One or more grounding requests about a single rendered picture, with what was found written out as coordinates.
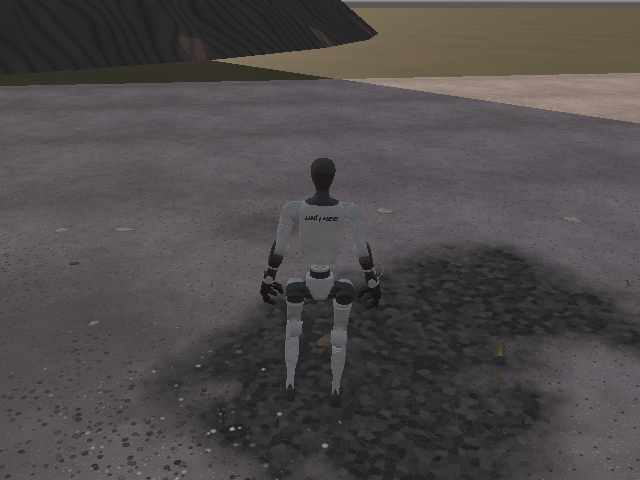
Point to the right robot upper arm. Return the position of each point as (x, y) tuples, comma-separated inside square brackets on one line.
[(353, 212)]

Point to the humanoid robot head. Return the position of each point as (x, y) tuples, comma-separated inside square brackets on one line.
[(322, 173)]

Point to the right robot forearm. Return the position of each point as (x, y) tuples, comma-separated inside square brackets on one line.
[(368, 269)]

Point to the left robot foot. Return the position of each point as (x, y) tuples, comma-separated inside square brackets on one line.
[(289, 393)]

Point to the left robot upper arm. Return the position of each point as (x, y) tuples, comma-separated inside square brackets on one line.
[(289, 211)]

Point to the left robot hand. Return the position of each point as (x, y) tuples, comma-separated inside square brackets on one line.
[(266, 288)]

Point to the right robot hand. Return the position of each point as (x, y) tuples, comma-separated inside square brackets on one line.
[(375, 294)]

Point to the left robot forearm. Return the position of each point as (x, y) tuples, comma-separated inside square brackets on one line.
[(272, 266)]

